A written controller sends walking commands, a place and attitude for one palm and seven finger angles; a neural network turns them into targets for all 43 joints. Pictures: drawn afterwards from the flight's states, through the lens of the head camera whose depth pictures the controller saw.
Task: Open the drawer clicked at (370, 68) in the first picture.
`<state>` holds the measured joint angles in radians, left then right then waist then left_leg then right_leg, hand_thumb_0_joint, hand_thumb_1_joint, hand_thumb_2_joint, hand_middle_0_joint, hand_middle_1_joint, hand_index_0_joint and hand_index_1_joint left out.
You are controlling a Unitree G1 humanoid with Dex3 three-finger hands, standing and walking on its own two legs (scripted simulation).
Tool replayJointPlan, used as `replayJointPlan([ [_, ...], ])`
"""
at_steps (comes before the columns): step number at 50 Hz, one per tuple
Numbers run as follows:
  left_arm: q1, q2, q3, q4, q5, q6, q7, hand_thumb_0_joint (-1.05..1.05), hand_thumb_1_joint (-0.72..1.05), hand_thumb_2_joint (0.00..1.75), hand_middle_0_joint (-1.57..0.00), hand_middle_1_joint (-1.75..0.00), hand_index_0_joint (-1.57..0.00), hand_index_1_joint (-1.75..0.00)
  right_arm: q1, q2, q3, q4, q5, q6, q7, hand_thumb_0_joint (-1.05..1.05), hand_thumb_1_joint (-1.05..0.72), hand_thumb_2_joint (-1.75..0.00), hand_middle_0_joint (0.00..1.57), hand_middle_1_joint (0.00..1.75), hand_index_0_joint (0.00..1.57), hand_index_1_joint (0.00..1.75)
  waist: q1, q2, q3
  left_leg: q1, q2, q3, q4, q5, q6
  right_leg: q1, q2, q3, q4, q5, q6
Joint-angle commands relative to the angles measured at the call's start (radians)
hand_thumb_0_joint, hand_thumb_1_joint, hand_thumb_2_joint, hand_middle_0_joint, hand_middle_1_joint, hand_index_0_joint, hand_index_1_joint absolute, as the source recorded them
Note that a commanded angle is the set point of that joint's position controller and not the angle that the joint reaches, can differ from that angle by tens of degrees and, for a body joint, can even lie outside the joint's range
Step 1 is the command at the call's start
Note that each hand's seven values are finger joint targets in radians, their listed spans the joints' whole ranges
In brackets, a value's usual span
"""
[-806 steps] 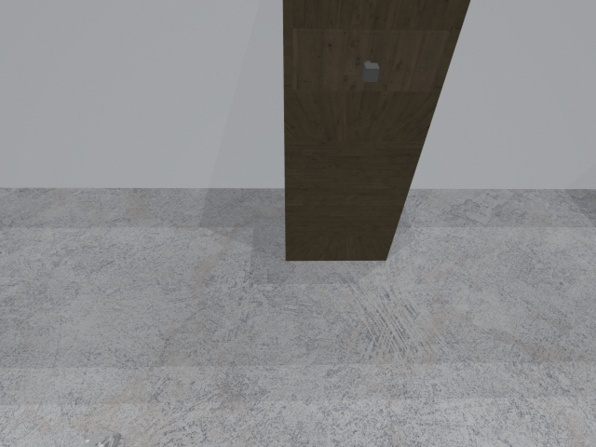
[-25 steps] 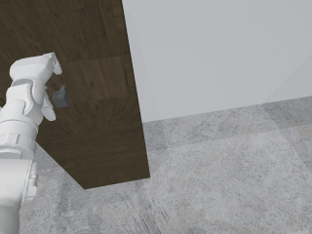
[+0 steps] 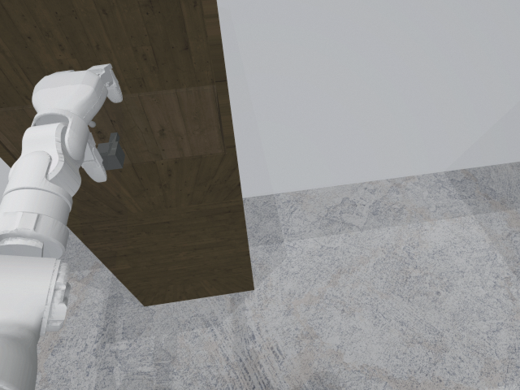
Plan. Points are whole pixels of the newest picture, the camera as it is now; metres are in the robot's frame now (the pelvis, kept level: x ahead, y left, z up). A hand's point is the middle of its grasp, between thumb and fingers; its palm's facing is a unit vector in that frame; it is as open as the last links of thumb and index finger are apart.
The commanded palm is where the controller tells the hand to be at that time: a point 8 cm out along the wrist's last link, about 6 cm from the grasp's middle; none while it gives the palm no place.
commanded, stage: move the hooked fingers above the handle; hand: left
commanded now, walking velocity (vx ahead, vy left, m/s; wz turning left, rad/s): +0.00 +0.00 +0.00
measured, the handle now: (112, 149) +0.50 +0.27 +0.09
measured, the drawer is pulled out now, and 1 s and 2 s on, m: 0.00 0.00 0.00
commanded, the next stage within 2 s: lower the fingers behind the handle in 0.94 s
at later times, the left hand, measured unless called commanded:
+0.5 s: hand (65, 132) +0.46 +0.29 +0.17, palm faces +0.07 -0.01 -1.00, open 13.9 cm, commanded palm +0.43 +0.28 +0.21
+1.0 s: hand (82, 133) +0.46 +0.27 +0.16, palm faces +0.05 +0.00 -1.00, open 13.7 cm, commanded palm +0.43 +0.28 +0.21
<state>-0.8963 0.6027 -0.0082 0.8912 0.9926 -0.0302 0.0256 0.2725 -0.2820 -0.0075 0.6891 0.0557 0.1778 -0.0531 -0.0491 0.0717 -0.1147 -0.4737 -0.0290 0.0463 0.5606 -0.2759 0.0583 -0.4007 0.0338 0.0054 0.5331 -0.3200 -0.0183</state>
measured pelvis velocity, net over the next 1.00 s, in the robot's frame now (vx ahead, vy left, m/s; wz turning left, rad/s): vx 0.00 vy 0.00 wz -0.02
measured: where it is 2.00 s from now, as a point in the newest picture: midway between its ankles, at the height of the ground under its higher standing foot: outside the picture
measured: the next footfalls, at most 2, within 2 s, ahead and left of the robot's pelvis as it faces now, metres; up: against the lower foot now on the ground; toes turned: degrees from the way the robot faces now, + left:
none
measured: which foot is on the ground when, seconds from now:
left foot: down 0.00-1.00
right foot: down 0.00-1.00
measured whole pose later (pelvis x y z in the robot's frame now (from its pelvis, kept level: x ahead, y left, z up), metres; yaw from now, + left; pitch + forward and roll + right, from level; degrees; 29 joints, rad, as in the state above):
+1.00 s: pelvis +0.00 +0.00 +0.00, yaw -1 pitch +10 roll -1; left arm -0.83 0.59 0.02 0.88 1.01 0.05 0.05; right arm 0.28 -0.27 0.00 0.69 0.06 0.18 -0.05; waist -0.04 0.09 -0.11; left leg -0.44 -0.03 0.07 0.53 -0.26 0.06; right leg -0.38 0.03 0.03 0.51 -0.30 -0.01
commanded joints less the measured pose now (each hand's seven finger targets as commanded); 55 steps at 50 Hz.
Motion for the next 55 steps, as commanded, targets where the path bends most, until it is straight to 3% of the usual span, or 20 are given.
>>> replayJointPlan([
  [1, -0.241, 0.447, 0.157, -0.019, 0.016, 0.090, -0.033, 0.00, -0.50, 0.30, -0.30, -1.20, -0.30, -1.20, 0.006, -0.155, -0.039, -0.123, 0.006, 0.008, -0.023, 0.00, -0.90, -0.90, 0.20, 0.30, 0.20, 0.30, 0.054, -0.186, -0.276, 0.106, 0.008, -0.008, -0.046, 0.348, -0.003, 0.238, -0.014, 0.006, -0.043, 0.435, -0.003],
  [4, -0.265, 0.373, 0.098, -0.128, 0.009, 0.025, -0.081, 0.00, -0.50, 0.30, -0.30, -1.20, -0.30, -1.20, 0.011, -0.157, -0.050, -0.148, 0.008, -0.004, -0.032, 0.00, -0.90, -0.90, 0.20, 0.30, 0.20, 0.30, 0.028, -0.161, -0.265, 0.164, 0.018, -0.014, -0.048, 0.356, 0.009, 0.197, -0.011, 0.006, -0.057, 0.415, -0.007],
  [8, -0.348, 0.324, 0.074, -0.388, -0.016, -0.110, -0.092, 0.00, -0.50, 0.30, -0.30, -1.20, -0.30, -1.20, 0.038, -0.138, -0.075, -0.153, -0.003, -0.022, -0.039, 0.00, -0.90, -0.90, 0.20, 0.30, 0.20, 0.30, 0.005, -0.009, -0.344, 0.325, 0.015, -0.042, -0.015, 0.443, 0.018, 0.110, 0.005, 0.014, -0.055, 0.387, -0.013],
  [9, -0.392, 0.269, 0.028, -0.446, -0.036, -0.135, -0.089, 0.00, -0.50, 0.30, -0.30, -1.20, -0.30, -1.20, 0.044, -0.131, -0.081, -0.147, -0.006, -0.028, -0.040, 0.00, -0.90, -0.90, 0.20, 0.30, 0.20, 0.30, -0.018, 0.006, -0.341, 0.356, 0.016, -0.047, -0.002, 0.453, 0.020, 0.077, 0.008, 0.015, -0.061, 0.371, -0.014],
  [13, -0.487, 0.300, 0.079, -0.482, -0.070, -0.168, -0.020, 0.00, -0.50, 0.30, -0.30, -1.20, -0.30, -1.20, 0.071, -0.133, -0.091, -0.093, -0.008, -0.049, -0.030, 0.00, -0.90, -0.90, 0.20, 0.30, 0.20, 0.30, -0.024, 0.104, -0.333, 0.439, 0.022, -0.084, 0.009, 0.466, -0.006, -0.051, 0.021, -0.010, -0.051, 0.275, -0.027],
  [15, -0.495, 0.329, 0.109, -0.435, -0.069, -0.142, 0.025, 0.00, -0.50, 0.30, -0.30, -1.20, -0.30, -1.20, 0.071, -0.133, -0.086, -0.075, -0.009, -0.053, -0.018, 0.00, -0.90, -0.90, 0.20, 0.30, 0.20, 0.30, -0.009, 0.096, -0.348, 0.420, 0.021, -0.093, 0.006, 0.464, -0.017, -0.043, 0.021, -0.018, -0.043, 0.261, -0.030],
  [18, -0.469, 0.358, 0.131, -0.260, -0.044, -0.050, 0.076, 0.00, -0.50, 0.30, -0.30, -1.20, -0.30, -1.20, 0.054, -0.142, -0.071, -0.053, -0.006, -0.052, -0.005, 0.00, -0.90, -0.90, 0.20, 0.30, 0.20, 0.30, 0.005, 0.045, -0.282, 0.306, 0.020, -0.090, -0.025, 0.366, -0.027, -0.025, 0.019, -0.031, -0.040, 0.217, -0.036],
  [20, -0.447, 0.367, 0.121, -0.176, -0.020, 0.018, 0.083, 0.00, -0.50, 0.30, -0.30, -1.20, -0.30, -1.20, 0.036, -0.146, -0.063, -0.059, -0.003, -0.049, -0.002, 0.00, -0.90, -0.90, 0.20, 0.30, 0.20, 0.30, 0.018, 0.001, -0.311, 0.264, 0.017, -0.066, -0.031, 0.344, -0.022, 0.036, 0.012, -0.023, -0.038, 0.236, -0.031],
  [22, -0.439, 0.339, 0.073, -0.091, 0.001, 0.078, 0.061, 0.00, -0.50, 0.30, -0.30, -1.20, -0.30, -1.20, 0.030, -0.153, -0.056, -0.064, -0.001, -0.045, -0.003, 0.00, -0.90, -0.90, 0.20, 0.30, 0.20, 0.30, 0.014, -0.026, -0.289, 0.224, 0.019, -0.054, -0.037, 0.323, -0.022, 0.053, 0.005, -0.022, -0.040, 0.248, -0.027],
  [25, -0.371, 0.267, 0.007, -0.079, 0.018, 0.100, -0.017, 0.00, -0.50, 0.30, -0.30, -1.20, -0.30, -1.20, 0.039, -0.155, -0.060, -0.099, 0.002, -0.035, -0.007, 0.00, -0.90, -0.90, 0.20, 0.30, 0.20, 0.30, 0.006, -0.070, -0.340, 0.264, 0.023, -0.050, -0.022, 0.380, -0.011, 0.084, 0.003, -0.017, -0.034, 0.303, -0.022],
  [26, -0.392, 0.198, -0.060, -0.105, 0.009, 0.096, -0.048, 0.00, -0.50, 0.30, -0.30, -1.20, -0.30, -1.20, 0.037, -0.154, -0.060, -0.108, 0.003, -0.034, -0.010, 0.00, -0.90, -0.90, 0.20, 0.30, 0.20, 0.30, -0.017, -0.077, -0.326, 0.281, 0.025, -0.049, -0.018, 0.382, -0.006, 0.062, 0.002, -0.016, -0.041, 0.310, -0.016],
  [29, -0.423, 0.131, -0.109, -0.198, -0.023, 0.031, -0.120, 0.00, -0.50, 0.30, -0.30, -1.20, -0.30, -1.20, 0.044, -0.147, -0.068, -0.123, 0.000, -0.040, -0.024, 0.00, -0.90, -0.90, 0.20, 0.30, 0.20, 0.30, -0.044, -0.091, -0.282, 0.325, 0.029, -0.069, -0.019, 0.359, 0.003, 0.010, 0.003, -0.012, -0.064, 0.262, -0.015],
  [33, -0.543, 0.216, -0.016, -0.411, -0.049, -0.107, -0.098, 0.00, -0.50, 0.30, -0.30, -1.20, -0.30, -1.20, 0.067, -0.134, -0.077, -0.118, -0.012, -0.057, -0.037, 0.00, -0.90, -0.90, 0.20, 0.30, 0.20, 0.30, -0.020, 0.042, -0.366, 0.436, 0.028, -0.096, 0.002, 0.445, -0.006, -0.043, 0.013, -0.010, -0.040, 0.248, -0.026],
  [36, -0.540, 0.358, 0.139, -0.391, -0.041, -0.138, -0.006, 0.00, -0.50, 0.30, -0.30, -1.20, -0.30, -1.20, 0.078, -0.129, -0.072, -0.097, -0.018, -0.059, -0.026, 0.00, -0.90, -0.90, 0.20, 0.30, 0.20, 0.30, 0.013, 0.071, -0.360, 0.408, 0.031, -0.109, 0.012, 0.512, -0.025, -0.046, 0.023, -0.024, -0.017, 0.255, -0.034],
  [39, -0.473, 0.511, 0.294, -0.308, -0.019, -0.076, 0.103, 0.00, -0.50, 0.30, -0.30, -1.20, -0.30, -1.20, 0.047, -0.124, -0.057, -0.089, -0.022, -0.053, -0.012, 0.00, -0.90, -0.90, 0.20, 0.30, 0.20, 0.30, 0.078, 0.029, -0.379, 0.274, 0.021, -0.083, -0.007, 0.497, -0.032, 0.089, 0.022, -0.020, -0.008, 0.316, -0.041],
  [43, -0.382, 0.403, 0.184, -0.164, 0.029, 0.087, 0.138, 0.00, -0.50, 0.30, -0.30, -1.20, -0.30, -1.20, 0.024, -0.126, -0.055, -0.082, -0.018, -0.050, 0.010, 0.00, -0.90, -0.90, 0.20, 0.30, 0.20, 0.30, 0.079, 0.011, -0.395, 0.240, 0.029, -0.048, -0.028, 0.499, -0.039, 0.142, 0.014, -0.024, -0.005, 0.366, -0.032],
  [45, -0.300, 0.452, 0.221, -0.138, 0.031, 0.118, 0.098, 0.00, -0.50, 0.30, -0.30, -1.20, -0.30, -1.20, 0.016, -0.136, -0.050, -0.090, -0.012, -0.031, 0.011, 0.00, -0.90, -0.90, 0.20, 0.30, 0.20, 0.30, 0.094, -0.066, -0.413, 0.211, 0.026, -0.034, -0.035, 0.506, -0.028, 0.223, 0.005, -0.009, -0.017, 0.425, -0.024],
  [49, -0.257, 0.384, 0.136, -0.111, 0.014, 0.143, 0.008, 0.00, -0.50, 0.30, -0.30, -1.20, -0.30, -1.20, -0.006, -0.153, -0.050, -0.115, 0.005, -0.015, -0.014, 0.00, -0.90, -0.90, 0.20, 0.30, 0.20, 0.30, 0.046, -0.192, -0.328, 0.175, 0.019, -0.011, -0.060, 0.379, -0.001, 0.248, -0.007, 0.002, -0.061, 0.417, -0.005],
  [53, -0.301, 0.317, 0.051, -0.221, 0.006, 0.056, -0.085, 0.00, -0.50, 0.30, -0.30, -1.20, -0.30, -1.20, 0.005, -0.156, -0.061, -0.137, 0.011, -0.029, -0.040, 0.00, -0.90, -0.90, 0.20, 0.30, 0.20, 0.30, 0.001, -0.131, -0.270, 0.244, 0.014, -0.022, -0.053, 0.347, 0.018, 0.164, -0.006, 0.009, -0.081, 0.388, -0.003],
  [55, -0.351, 0.242, -0.021, -0.276, -0.009, -0.010, -0.120, 0.00, -0.50, 0.30, -0.30, -1.20, -0.30, -1.20, 0.013, -0.145, -0.065, -0.129, 0.010, -0.038, -0.048, 0.00, -0.90, -0.90, 0.20, 0.30, 0.20, 0.30, -0.033, -0.082, -0.212, 0.281, 0.011, -0.028, -0.040, 0.310, 0.021, 0.083, -0.003, 0.015, -0.098, 0.335, -0.004],
])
